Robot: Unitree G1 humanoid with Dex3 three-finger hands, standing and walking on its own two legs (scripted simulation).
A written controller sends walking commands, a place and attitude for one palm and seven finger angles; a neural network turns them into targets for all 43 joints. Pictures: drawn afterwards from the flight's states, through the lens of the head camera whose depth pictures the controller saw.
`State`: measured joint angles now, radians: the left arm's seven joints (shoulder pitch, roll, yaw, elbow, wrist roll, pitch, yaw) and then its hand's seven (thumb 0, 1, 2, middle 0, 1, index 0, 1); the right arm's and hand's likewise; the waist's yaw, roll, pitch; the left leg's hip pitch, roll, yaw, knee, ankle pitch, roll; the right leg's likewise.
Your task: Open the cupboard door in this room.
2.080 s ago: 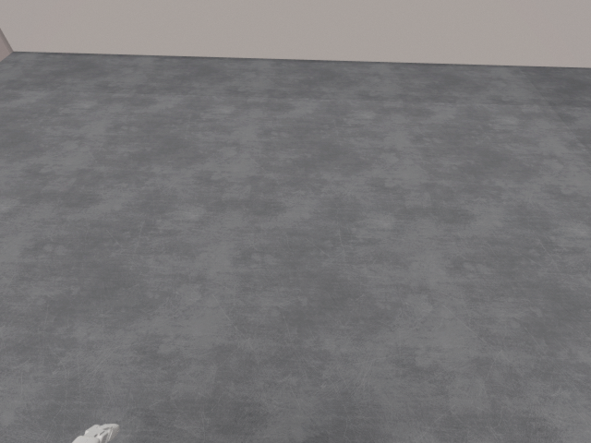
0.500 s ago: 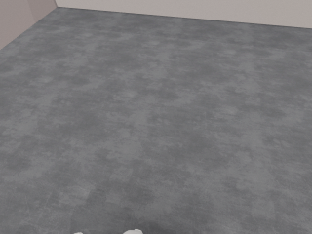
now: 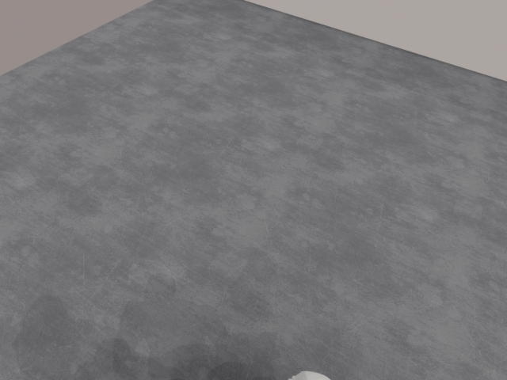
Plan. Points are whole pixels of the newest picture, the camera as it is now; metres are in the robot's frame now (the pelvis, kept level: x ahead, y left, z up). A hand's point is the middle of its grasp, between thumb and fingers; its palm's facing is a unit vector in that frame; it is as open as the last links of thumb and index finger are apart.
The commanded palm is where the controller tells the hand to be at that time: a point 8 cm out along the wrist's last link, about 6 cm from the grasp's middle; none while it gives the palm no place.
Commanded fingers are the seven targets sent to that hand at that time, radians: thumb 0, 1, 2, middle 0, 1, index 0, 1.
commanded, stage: turn or walk to find it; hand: left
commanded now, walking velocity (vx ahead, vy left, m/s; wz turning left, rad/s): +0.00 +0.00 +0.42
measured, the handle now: out of the picture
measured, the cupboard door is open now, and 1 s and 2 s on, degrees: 0 0 0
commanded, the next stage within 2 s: stand and wait in 1.04 s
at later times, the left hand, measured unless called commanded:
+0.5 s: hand out of the picture +0.00 +0.18 -0.16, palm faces +0.24 -0.94 -0.23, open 7.4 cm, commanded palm none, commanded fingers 0.00 0.90 0.90 -0.20 -0.30 -0.20 -0.30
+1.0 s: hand out of the picture -0.03 +0.23 -0.15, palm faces +0.42 -0.87 -0.25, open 7.4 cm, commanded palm none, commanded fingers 0.00 0.90 0.90 -0.20 -0.30 -0.20 -0.30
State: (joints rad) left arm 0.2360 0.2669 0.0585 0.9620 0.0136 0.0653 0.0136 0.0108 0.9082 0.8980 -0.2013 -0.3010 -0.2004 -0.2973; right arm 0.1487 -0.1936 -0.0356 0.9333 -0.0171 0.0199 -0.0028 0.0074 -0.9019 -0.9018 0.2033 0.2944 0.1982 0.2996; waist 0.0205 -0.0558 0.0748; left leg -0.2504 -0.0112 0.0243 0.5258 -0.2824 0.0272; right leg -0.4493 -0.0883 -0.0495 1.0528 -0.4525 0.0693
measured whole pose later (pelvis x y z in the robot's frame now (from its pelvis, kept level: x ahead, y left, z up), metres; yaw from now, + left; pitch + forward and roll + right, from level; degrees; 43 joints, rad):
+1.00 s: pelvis -0.03 +0.01 +0.01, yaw +24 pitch +0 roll +0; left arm 0.16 0.22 0.06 0.93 0.01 0.06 0.02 0.01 0.91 0.90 -0.20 -0.30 -0.20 -0.30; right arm 0.22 -0.19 -0.05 0.96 -0.02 0.03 0.00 0.01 -0.90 -0.90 0.21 0.29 0.20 0.30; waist -0.02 0.00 0.06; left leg -0.25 -0.05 -0.04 0.46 -0.21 0.05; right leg -0.36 -0.06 -0.02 0.81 -0.44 0.07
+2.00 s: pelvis -0.07 +0.01 +0.01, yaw +30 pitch -2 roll +0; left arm 0.27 0.16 0.00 1.14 0.01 0.02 0.03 0.01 0.91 0.90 -0.20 -0.30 -0.20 -0.30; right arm 0.28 -0.15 -0.01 1.14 -0.01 0.01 -0.02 0.01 -0.91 -0.90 0.20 0.29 0.20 0.30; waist 0.01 -0.02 0.03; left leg -0.15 -0.02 0.06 0.43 -0.24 0.03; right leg -0.17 -0.09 -0.07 0.44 -0.22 0.05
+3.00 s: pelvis -0.07 -0.02 +0.01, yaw +31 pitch -2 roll +0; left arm 0.28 0.15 0.01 1.13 0.01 0.00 0.03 0.01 0.91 0.90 -0.20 -0.30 -0.20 -0.30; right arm 0.27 -0.15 -0.01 1.12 -0.01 -0.01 -0.02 0.01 -0.91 -0.90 0.20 0.29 0.20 0.30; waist 0.02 0.00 0.03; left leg -0.20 0.01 0.02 0.45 -0.23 0.00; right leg -0.20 -0.06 -0.11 0.45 -0.22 0.02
